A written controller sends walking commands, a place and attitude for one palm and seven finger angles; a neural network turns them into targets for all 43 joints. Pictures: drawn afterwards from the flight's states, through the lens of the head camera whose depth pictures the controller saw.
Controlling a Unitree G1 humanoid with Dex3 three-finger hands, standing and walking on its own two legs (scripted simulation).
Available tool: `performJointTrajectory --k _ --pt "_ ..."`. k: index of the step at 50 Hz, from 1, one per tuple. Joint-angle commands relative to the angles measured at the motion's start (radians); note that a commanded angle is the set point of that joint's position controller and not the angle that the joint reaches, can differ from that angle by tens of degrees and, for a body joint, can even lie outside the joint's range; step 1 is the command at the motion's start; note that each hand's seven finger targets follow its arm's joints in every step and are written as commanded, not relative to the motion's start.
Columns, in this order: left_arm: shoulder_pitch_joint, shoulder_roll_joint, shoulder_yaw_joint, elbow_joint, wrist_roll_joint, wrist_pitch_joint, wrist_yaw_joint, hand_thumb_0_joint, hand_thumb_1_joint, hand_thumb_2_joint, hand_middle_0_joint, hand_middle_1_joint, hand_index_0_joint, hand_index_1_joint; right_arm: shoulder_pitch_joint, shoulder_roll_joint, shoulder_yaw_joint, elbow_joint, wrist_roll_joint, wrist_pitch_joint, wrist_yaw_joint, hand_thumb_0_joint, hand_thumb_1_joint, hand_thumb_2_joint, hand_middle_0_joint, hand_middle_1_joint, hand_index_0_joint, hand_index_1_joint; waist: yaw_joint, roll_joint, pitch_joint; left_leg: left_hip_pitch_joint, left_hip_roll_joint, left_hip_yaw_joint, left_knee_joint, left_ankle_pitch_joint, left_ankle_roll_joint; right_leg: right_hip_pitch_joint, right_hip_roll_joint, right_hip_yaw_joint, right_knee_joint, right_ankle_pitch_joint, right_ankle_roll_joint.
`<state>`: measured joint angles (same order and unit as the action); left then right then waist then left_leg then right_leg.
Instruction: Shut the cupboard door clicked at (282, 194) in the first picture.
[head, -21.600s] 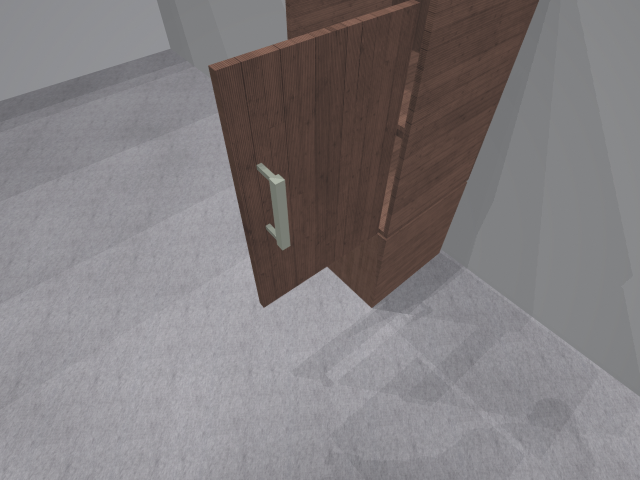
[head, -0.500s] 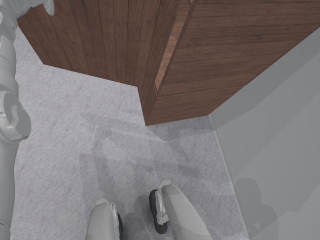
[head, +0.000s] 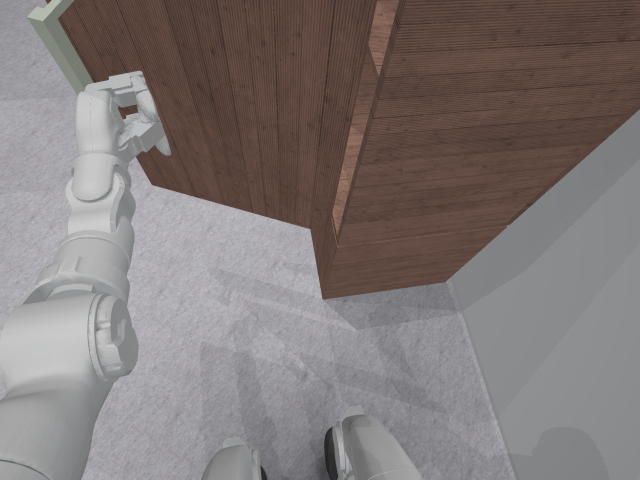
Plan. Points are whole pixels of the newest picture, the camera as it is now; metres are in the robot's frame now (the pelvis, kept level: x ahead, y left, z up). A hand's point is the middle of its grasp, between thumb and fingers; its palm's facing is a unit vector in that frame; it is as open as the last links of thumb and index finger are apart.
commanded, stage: pull the fist back off the door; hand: left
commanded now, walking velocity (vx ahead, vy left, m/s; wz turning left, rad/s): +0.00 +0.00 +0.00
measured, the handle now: (86, 65) +0.65 +0.22 +0.06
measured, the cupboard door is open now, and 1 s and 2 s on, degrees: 65 65 65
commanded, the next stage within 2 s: draw the hand back to the body in 0.32 s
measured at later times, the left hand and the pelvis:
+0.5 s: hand (161, 157) +0.49 +0.12 +0.07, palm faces -0.01 -1.00 -0.02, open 3.1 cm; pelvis -0.02 +0.00 -0.01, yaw +2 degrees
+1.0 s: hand (56, 253) +0.35 +0.18 +0.14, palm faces +0.02 -0.99 -0.10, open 3.1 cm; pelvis +0.00 +0.00 +0.05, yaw +1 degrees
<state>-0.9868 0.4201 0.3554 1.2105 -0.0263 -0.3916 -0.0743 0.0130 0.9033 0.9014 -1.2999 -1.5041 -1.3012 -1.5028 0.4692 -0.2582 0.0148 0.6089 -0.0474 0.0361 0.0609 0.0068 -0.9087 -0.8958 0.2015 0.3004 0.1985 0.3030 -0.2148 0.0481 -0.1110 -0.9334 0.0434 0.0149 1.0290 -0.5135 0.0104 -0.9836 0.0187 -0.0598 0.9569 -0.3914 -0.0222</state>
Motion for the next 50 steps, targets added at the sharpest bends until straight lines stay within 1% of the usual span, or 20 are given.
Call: performJointTrajectory --k 1,6,12,13,14,16,18,21,22,25,27,30,32,34,36,37,40,47,48,50 --pt "-0.389 0.134 -0.015 -0.273 -0.047 -0.111 -0.017 0.0 0.9 0.9 -1.3 -1.5 -1.3 -1.5 0.157 -0.162 -0.074 -0.035 0.01 -0.016 -0.019 0.0 -0.9 -0.9 0.2 0.3 0.2 0.3 0.003 0.045 -0.49 0.201 -0.045 -0.013 -0.08 0.407 0.016 0.397 0.008 0.054 -0.071 0.438 0.008" --pt "-0.411 0.111 -0.052 -0.331 -0.045 -0.152 -0.019 0.0 0.9 0.9 -1.3 -1.5 -1.3 -1.5 0.11 -0.159 -0.08 -0.019 0.018 -0.02 -0.031 0.0 -0.9 -0.9 0.2 0.3 0.2 0.3 0.009 0.084 -0.513 0.249 -0.045 -0.025 -0.074 0.399 0.01 0.361 0.0 0.052 -0.056 0.4 0.008" --pt "-0.378 0.086 -0.075 -0.32 -0.058 -0.147 -0.013 0.0 0.9 0.9 -1.3 -1.5 -1.3 -1.5 0.058 -0.162 -0.074 -0.019 0.028 -0.026 -0.045 0.0 -0.9 -0.9 0.2 0.3 0.2 0.3 0.02 0.066 -0.486 0.259 -0.044 -0.041 -0.09 0.35 0.005 0.33 -0.001 0.042 -0.055 0.326 0.003" --pt "-0.399 0.051 -0.105 -0.312 -0.06 -0.143 -0.013 0.0 0.9 0.9 -1.3 -1.5 -1.3 -1.5 0.047 -0.159 -0.072 -0.02 0.028 -0.028 -0.046 0.0 -0.9 -0.9 0.2 0.3 0.2 0.3 0.007 0.057 -0.465 0.25 -0.045 -0.043 -0.093 0.33 0.006 0.317 -0.001 0.042 -0.06 0.308 0.005" --pt "-0.421 0.079 -0.084 -0.315 -0.058 -0.145 -0.008 0.0 0.9 0.9 -1.3 -1.5 -1.3 -1.5 0.047 -0.163 -0.074 -0.015 0.028 -0.03 -0.05 0.0 -0.9 -0.9 0.2 0.3 0.2 0.3 0.005 0.037 -0.466 0.241 -0.044 -0.046 -0.091 0.32 0.008 0.319 -0.002 0.043 -0.059 0.3 0.006" --pt "-0.434 0.087 -0.084 -0.279 -0.052 -0.14 0.0 0.0 0.9 0.9 -1.3 -1.5 -1.3 -1.5 0.041 -0.166 -0.068 -0.01 0.028 -0.035 -0.054 0.0 -0.9 -0.9 0.2 0.3 0.2 0.3 0.003 0.06 -0.449 0.241 -0.043 -0.054 -0.093 0.304 0.004 0.283 -0.003 0.038 -0.053 0.271 0.003" --pt "-0.439 0.073 -0.091 -0.24 -0.049 -0.132 0.007 0.0 0.9 0.9 -1.3 -1.5 -1.3 -1.5 0.036 -0.166 -0.064 -0.009 0.025 -0.04 -0.054 0.0 -0.9 -0.9 0.2 0.3 0.2 0.3 -0.006 0.03 -0.423 0.215 -0.045 -0.058 -0.092 0.273 0.005 0.266 -0.003 0.036 -0.056 0.239 0.004" --pt "-0.449 0.067 -0.087 -0.218 -0.046 -0.131 0.013 0.0 0.9 0.9 -1.3 -1.5 -1.3 -1.5 0.039 -0.169 -0.062 -0.013 0.018 -0.049 -0.054 0.0 -0.9 -0.9 0.2 0.3 0.2 0.3 -0.01 0.034 -0.448 0.218 -0.045 -0.062 -0.084 0.284 0.006 0.249 -0.005 0.034 -0.045 0.238 0.005" --pt "-0.439 0.091 -0.067 -0.208 -0.044 -0.129 0.014 0.0 0.9 0.9 -1.3 -1.5 -1.3 -1.5 0.043 -0.171 -0.061 -0.015 0.016 -0.049 -0.053 0.0 -0.9 -0.9 0.2 0.3 0.2 0.3 -0.001 0.033 -0.458 0.209 -0.045 -0.061 -0.081 0.285 0.005 0.259 -0.005 0.036 -0.042 0.239 0.004" --pt "-0.265 0.181 0.03 -0.303 -0.057 -0.131 0.002 0.0 0.9 0.9 -1.3 -1.5 -1.3 -1.5 0.043 -0.172 -0.063 -0.067 0.022 -0.043 -0.049 0.0 -0.9 -0.9 0.2 0.3 0.2 0.3 0.092 0.051 -0.596 0.269 -0.05 -0.044 -0.112 0.384 0.001 0.405 0.0 0.039 -0.037 0.332 -0.004" --pt "-0.151 0.163 0.013 -0.429 -0.069 -0.117 -0.018 0.0 0.9 0.9 -1.3 -1.5 -1.3 -1.5 0.032 -0.159 -0.066 -0.099 0.036 -0.034 -0.046 0.0 -0.9 -0.9 0.2 0.3 0.2 0.3 0.125 0.048 -0.643 0.324 -0.045 -0.03 -0.136 0.467 -0.002 0.484 0.003 0.04 -0.057 0.413 -0.001" --pt "0.015 0.114 -0.016 -0.562 -0.112 -0.064 -0.037 0.0 0.9 0.9 -1.3 -1.5 -1.3 -1.5 0.014 -0.149 -0.068 -0.138 0.059 -0.028 -0.053 0.0 -0.9 -0.9 0.2 0.3 0.2 0.3 0.137 -0.047 -0.562 0.301 -0.045 -0.009 -0.199 0.438 0.009 0.604 0.011 0.039 -0.12 0.445 0.003" --pt "0.06 0.093 -0.03 -0.625 -0.136 -0.029 -0.043 0.0 0.9 0.9 -1.3 -1.5 -1.3 -1.5 -0.013 -0.144 -0.066 -0.143 0.074 -0.028 -0.065 0.0 -0.9 -0.9 0.2 0.3 0.2 0.3 0.133 -0.085 -0.447 0.278 -0.045 0.005 -0.247 0.354 0.014 0.625 0.011 0.04 -0.174 0.401 0.009" --pt "0.082 0.082 -0.045 -0.71 -0.148 -0.019 -0.045 0.0 0.9 0.9 -1.3 -1.5 -1.3 -1.5 -0.035 -0.142 -0.067 -0.142 0.081 -0.036 -0.077 0.0 -0.9 -0.9 0.2 0.3 0.2 0.3 0.134 -0.073 -0.399 0.312 -0.044 0.008 -0.282 0.315 0.017 0.633 0.01 0.041 -0.209 0.359 0.009" --pt "0.104 0.048 -0.089 -0.784 -0.151 -0.022 -0.049 0.0 0.9 0.9 -1.3 -1.5 -1.3 -1.5 -0.063 -0.131 -0.061 -0.137 0.085 -0.053 -0.088 0.0 -0.9 -0.9 0.2 0.3 0.2 0.3 0.131 0.0 -0.346 0.377 -0.042 0.006 -0.312 0.306 0.015 0.609 0.008 0.032 -0.231 0.325 0.006" --pt "0.129 0.026 -0.106 -0.796 -0.156 -0.021 -0.053 0.0 0.9 0.9 -1.3 -1.5 -1.3 -1.5 -0.071 -0.129 -0.061 -0.13 0.086 -0.061 -0.09 0.0 -0.9 -0.9 0.2 0.3 0.2 0.3 0.128 -0.007 -0.326 0.404 -0.04 0.001 -0.323 0.31 0.015 0.599 0.009 0.028 -0.242 0.319 0.005" --pt "0.233 0.008 -0.132 -0.837 -0.17 0.0 -0.079 0.0 0.9 0.9 -1.3 -1.5 -1.3 -1.5 -0.106 -0.128 -0.057 -0.13 0.094 -0.083 -0.099 0.0 -0.9 -0.9 0.2 0.3 0.2 0.3 0.145 0.025 -0.273 0.45 -0.041 -0.006 -0.359 0.299 0.012 0.607 0.004 0.021 -0.27 0.286 -0.002" --pt "0.468 0.007 -0.123 -1.009 -0.219 0.097 -0.128 0.0 0.9 0.9 -1.163 -1.35 -1.163 -1.35 -0.222 -0.12 -0.039 -0.171 0.108 -0.122 -0.113 0.0 -0.9 -0.9 0.2 0.3 0.2 0.3 0.197 -0.028 -0.197 0.515 -0.04 -0.015 -0.43 0.347 0.01 0.696 -0.012 0.01 -0.313 0.333 -0.001" --pt "0.47 0.046 -0.175 -1.118 -0.104 0.119 -0.028 0.0 0.9 0.9 -1.135 -1.32 -1.135 -1.32 -0.274 -0.095 -0.048 -0.184 0.102 -0.103 -0.132 0.0 -0.9 -0.9 0.2 0.3 0.2 0.3 0.213 -0.022 -0.216 0.575 -0.05 -0.003 -0.474 0.365 0.012 0.748 -0.037 0.049 -0.368 0.3 -0.005" --pt "0.552 0.009 -0.192 -1.184 -0.081 0.172 0.061 0.0 0.9 0.9 -1.08 -1.26 -1.08 -1.26 -0.298 -0.093 -0.041 -0.186 0.096 -0.095 -0.152 0.0 -0.9 -0.9 0.2 0.3 0.2 0.3 0.207 -0.037 -0.158 0.61 -0.04 -0.009 -0.514 0.361 0.012 0.773 -0.038 0.04 -0.412 0.286 -0.003"
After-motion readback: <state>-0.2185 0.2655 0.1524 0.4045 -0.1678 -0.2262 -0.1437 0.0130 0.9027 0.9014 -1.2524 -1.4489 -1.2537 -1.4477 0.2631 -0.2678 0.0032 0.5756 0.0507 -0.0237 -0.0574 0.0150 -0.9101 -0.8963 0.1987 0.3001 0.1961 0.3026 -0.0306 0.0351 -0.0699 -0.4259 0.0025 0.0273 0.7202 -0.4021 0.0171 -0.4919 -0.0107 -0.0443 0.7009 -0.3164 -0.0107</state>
